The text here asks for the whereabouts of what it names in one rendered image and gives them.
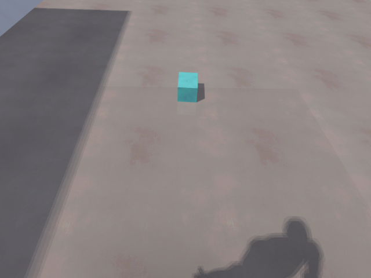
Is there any carton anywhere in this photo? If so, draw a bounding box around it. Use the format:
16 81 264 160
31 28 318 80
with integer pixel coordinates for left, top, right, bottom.
177 72 198 103

